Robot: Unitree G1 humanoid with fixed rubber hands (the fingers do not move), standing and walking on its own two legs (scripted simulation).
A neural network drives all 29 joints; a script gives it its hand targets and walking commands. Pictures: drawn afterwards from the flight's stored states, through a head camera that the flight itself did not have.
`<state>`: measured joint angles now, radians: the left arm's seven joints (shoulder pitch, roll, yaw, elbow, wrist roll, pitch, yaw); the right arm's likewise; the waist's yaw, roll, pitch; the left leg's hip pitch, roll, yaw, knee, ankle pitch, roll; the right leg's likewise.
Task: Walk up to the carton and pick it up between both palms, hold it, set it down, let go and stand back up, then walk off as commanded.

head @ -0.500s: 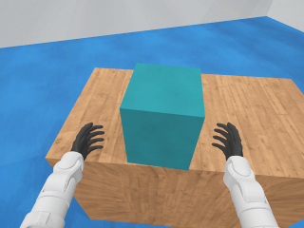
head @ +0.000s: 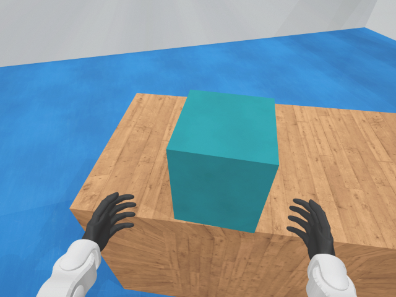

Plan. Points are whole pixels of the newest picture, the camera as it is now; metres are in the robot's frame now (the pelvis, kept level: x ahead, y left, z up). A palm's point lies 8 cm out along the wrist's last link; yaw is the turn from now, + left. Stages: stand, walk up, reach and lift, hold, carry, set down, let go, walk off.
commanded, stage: set down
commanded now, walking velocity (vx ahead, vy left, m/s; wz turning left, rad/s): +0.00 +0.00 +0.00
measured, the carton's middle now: (222, 161) +0.43 -0.06 +0.04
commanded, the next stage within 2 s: none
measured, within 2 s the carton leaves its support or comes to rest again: neither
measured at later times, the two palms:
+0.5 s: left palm (73, 280) +0.18 +0.23 +0.02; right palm (327, 279) +0.16 -0.20 +0.03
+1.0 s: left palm (84, 280) +0.19 +0.22 +0.00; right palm (321, 277) +0.17 -0.21 -0.01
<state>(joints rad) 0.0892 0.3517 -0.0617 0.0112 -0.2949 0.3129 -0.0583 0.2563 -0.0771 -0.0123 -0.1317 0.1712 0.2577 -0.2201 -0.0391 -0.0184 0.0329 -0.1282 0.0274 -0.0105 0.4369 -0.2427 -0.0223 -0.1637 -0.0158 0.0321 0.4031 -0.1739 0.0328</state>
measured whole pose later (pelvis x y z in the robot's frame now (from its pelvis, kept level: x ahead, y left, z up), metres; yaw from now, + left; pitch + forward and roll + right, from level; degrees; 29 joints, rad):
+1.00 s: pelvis +0.03 +0.00 +0.00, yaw +0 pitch -7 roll -1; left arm 0.39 0.30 -0.03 0.02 -0.17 0.18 -0.05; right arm 0.49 -0.10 -0.01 -0.04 0.10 0.11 -0.15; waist 0.00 0.02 0.11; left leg 0.02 0.05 0.00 0.37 -0.27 -0.03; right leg -0.01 0.00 0.03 0.34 -0.20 0.02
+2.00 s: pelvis +0.03 +0.00 +0.00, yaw -1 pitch -8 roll +0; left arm 0.30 0.20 -0.04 0.37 -0.07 0.15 0.00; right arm 0.32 -0.14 -0.02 0.50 -0.01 -0.12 -0.03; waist 0.00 0.02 0.11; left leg 0.03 0.04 0.02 0.36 -0.26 -0.03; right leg -0.03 -0.01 0.05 0.36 -0.20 0.03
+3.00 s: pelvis +0.03 +0.00 -0.01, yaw +1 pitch -3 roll +0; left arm 0.24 0.32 0.05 0.93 0.03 0.00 0.00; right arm 0.26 -0.33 -0.05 0.96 -0.04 -0.02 0.00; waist 0.01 0.01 0.03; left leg -0.11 0.01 0.00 0.48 -0.31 -0.01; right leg -0.16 -0.05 0.01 0.50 -0.28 0.04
